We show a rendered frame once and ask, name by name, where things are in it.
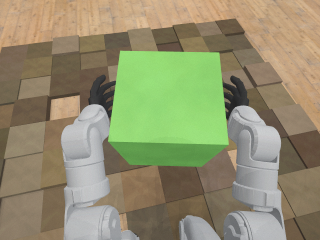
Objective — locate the robot right hand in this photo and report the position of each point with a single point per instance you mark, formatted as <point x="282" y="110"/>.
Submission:
<point x="239" y="97"/>

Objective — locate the robot right thigh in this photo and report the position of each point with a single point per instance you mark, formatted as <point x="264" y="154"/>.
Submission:
<point x="196" y="228"/>

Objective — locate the left robot forearm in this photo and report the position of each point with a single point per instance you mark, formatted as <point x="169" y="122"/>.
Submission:
<point x="83" y="155"/>

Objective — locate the robot right upper arm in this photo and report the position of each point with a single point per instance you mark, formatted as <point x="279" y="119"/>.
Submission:
<point x="251" y="225"/>

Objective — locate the robot left upper arm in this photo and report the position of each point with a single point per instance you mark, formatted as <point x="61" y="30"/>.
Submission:
<point x="94" y="223"/>

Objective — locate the robot left hand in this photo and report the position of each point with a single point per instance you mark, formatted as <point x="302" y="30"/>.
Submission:
<point x="97" y="96"/>

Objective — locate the right robot forearm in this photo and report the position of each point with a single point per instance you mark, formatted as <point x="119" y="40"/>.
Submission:
<point x="257" y="159"/>

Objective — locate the carton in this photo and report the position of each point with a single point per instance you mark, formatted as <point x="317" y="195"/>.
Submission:
<point x="168" y="108"/>

